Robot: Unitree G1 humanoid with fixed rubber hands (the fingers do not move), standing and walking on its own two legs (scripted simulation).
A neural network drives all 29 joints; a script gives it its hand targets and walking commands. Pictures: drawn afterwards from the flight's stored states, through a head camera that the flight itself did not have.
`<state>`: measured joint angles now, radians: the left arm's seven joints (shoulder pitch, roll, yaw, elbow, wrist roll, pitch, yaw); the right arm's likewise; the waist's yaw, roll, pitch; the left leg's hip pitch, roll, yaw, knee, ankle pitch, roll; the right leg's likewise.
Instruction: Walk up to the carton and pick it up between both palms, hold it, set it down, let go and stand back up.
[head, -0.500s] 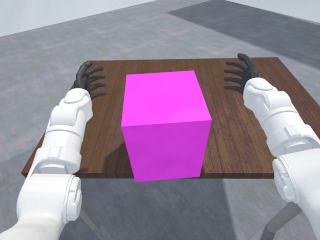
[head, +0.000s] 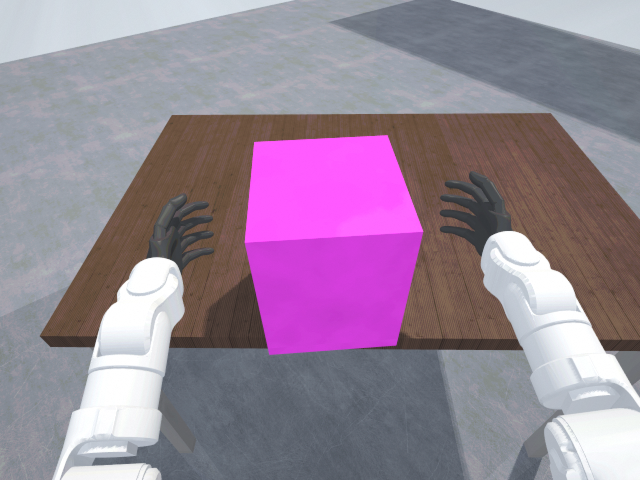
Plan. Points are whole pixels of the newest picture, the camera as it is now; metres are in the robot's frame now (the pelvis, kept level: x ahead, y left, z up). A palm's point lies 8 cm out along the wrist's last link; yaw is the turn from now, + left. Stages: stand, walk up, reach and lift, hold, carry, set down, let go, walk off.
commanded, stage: set down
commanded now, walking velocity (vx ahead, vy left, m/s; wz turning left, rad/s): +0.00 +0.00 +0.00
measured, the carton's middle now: (327, 246) +0.46 +0.02 +0.04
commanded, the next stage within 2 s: none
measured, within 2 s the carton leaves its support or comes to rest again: neither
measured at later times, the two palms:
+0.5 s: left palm (175, 331) +0.30 +0.21 +0.06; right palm (495, 313) +0.32 -0.19 +0.07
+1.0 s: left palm (180, 392) +0.25 +0.20 +0.01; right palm (504, 385) +0.25 -0.19 +0.01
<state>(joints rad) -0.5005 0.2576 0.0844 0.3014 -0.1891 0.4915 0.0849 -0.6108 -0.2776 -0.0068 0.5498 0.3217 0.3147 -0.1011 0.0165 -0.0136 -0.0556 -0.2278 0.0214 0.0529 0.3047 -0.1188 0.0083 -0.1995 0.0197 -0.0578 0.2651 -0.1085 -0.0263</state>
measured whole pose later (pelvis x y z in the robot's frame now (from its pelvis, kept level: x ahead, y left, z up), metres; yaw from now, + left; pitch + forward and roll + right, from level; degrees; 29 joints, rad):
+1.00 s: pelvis +0.01 +0.00 +0.00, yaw -2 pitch +1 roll +0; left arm 0.07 0.18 -0.06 0.30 -0.18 -0.03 0.13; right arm 0.08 -0.19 0.04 0.33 0.21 -0.06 -0.03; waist 0.04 -0.01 -0.03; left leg -0.19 0.02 0.08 0.32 -0.15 0.01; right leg -0.18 0.02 -0.03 0.29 -0.14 -0.02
